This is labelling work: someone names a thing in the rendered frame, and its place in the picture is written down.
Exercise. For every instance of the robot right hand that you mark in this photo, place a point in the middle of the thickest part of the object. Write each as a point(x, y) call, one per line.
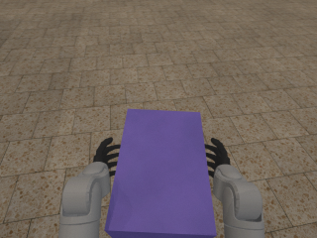
point(220, 157)

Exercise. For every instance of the carton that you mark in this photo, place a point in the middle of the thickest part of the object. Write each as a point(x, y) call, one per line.
point(161, 187)

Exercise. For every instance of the left robot forearm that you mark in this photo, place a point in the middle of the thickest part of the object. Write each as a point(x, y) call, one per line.
point(81, 201)

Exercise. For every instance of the robot left hand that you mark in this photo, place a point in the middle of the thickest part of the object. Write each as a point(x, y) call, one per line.
point(103, 150)

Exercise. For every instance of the right robot forearm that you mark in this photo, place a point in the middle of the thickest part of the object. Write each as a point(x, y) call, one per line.
point(242, 203)

